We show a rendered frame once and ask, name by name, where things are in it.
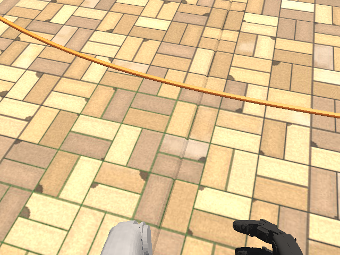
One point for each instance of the robot left thigh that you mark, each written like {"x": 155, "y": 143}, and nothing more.
{"x": 128, "y": 238}

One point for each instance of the right robot hand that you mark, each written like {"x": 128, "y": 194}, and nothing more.
{"x": 282, "y": 243}

